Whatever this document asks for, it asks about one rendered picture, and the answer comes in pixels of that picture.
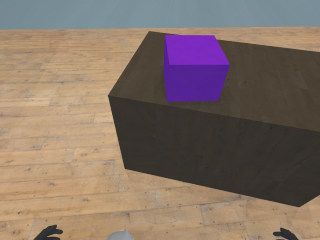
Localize left robot hand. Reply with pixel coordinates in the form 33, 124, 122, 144
33, 224, 63, 240

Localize carton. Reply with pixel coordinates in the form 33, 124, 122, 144
163, 35, 230, 102

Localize pedestal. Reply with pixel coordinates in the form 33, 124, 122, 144
108, 31, 320, 207

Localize right robot hand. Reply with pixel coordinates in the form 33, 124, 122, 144
273, 227, 298, 240

